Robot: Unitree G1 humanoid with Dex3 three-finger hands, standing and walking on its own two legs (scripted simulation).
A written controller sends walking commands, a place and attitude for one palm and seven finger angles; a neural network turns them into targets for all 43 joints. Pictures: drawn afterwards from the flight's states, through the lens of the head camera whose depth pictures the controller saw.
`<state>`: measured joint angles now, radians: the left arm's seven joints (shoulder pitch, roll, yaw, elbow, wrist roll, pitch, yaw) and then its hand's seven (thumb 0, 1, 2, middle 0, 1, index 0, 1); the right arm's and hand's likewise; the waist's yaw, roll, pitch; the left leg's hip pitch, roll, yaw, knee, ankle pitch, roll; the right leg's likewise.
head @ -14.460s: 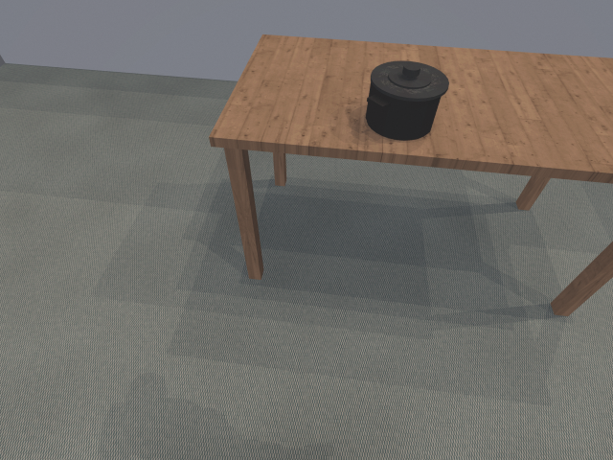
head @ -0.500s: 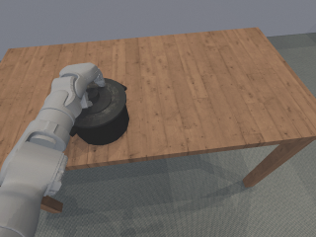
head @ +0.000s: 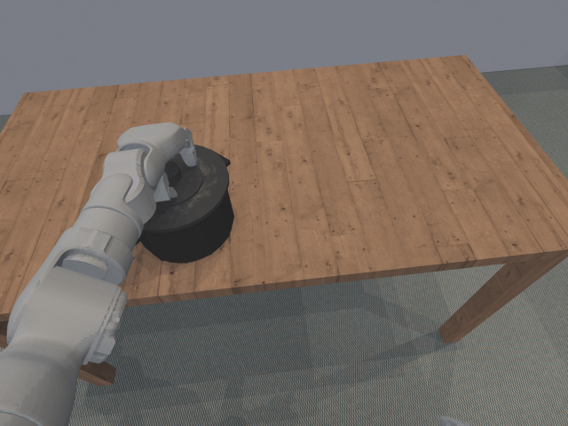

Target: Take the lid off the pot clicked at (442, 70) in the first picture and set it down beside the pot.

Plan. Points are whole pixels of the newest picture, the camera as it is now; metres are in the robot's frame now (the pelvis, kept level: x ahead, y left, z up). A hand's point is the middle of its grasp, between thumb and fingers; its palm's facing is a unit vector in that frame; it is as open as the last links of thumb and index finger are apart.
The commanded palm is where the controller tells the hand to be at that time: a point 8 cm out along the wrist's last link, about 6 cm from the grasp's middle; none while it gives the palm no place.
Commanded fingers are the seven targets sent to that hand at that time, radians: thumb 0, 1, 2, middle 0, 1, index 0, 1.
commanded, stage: close the fingers and squeeze the knob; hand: left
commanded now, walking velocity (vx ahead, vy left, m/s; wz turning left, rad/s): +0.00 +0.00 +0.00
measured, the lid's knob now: (167, 173) +0.49 +0.19 +0.06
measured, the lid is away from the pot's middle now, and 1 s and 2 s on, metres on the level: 0.00 0.01 0.01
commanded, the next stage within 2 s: lift the lid straight up in 1.36 s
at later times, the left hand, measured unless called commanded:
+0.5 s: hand (162, 174) +0.47 +0.18 +0.08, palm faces -0.38 -0.08 -0.92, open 7.0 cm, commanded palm +0.47 +0.19 +0.14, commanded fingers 0.00 0.46 0.67 -0.78 -1.05 -0.78 -1.05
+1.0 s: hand (161, 172) +0.47 +0.18 +0.09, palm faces -0.38 -0.07 -0.92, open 6.6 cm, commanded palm +0.47 +0.19 +0.14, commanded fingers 0.00 0.63 0.60 -0.83 -0.99 -0.87 -1.02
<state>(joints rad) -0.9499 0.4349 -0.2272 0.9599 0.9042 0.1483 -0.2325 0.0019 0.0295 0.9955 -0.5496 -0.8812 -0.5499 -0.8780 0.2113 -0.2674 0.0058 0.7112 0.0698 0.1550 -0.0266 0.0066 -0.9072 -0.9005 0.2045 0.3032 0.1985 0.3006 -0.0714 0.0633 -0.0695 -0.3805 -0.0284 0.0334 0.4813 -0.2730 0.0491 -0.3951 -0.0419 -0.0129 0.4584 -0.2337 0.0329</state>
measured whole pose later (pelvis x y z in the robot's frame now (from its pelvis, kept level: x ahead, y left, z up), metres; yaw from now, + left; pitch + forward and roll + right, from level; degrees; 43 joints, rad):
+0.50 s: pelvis +0.00 +0.00 +0.00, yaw +0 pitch +10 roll -1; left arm -0.96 0.46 -0.22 0.98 0.91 0.14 -0.25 -0.01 0.26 0.80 -0.66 -1.03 -0.70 -1.04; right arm 0.24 -0.28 0.00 0.72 0.07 0.16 -0.04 0.01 -0.91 -0.90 0.20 0.30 0.20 0.30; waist -0.08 0.06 -0.07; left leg -0.38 -0.02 0.04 0.48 -0.28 0.05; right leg -0.40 -0.04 -0.01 0.45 -0.23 0.03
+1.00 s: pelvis +0.00 +0.00 +0.00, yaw -1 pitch +11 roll -1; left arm -1.01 0.45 -0.23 1.04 0.92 0.14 -0.25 -0.01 0.38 0.49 -0.72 -0.94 -0.77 -0.96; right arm 0.24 -0.27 0.01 0.72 0.07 0.16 -0.04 0.01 -0.91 -0.90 0.21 0.30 0.20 0.30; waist -0.08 0.05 -0.08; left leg -0.41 -0.03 0.04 0.50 -0.28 0.05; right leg -0.42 -0.04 0.00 0.46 -0.23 0.04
